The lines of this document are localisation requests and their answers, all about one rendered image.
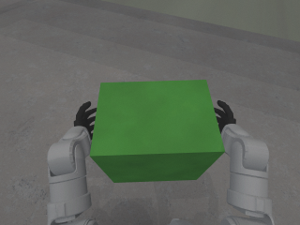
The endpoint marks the robot right hand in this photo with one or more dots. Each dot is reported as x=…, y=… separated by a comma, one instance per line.
x=226, y=115

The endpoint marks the robot left hand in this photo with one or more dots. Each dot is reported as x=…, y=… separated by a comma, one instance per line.
x=82, y=115

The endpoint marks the robot right forearm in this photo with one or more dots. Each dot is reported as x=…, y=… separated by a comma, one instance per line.
x=249, y=166

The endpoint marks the robot left forearm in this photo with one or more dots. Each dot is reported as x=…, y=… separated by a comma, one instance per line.
x=69, y=196

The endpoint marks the right robot upper arm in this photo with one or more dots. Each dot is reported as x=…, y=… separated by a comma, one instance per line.
x=235, y=220

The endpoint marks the carton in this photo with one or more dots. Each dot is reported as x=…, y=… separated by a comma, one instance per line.
x=155, y=131

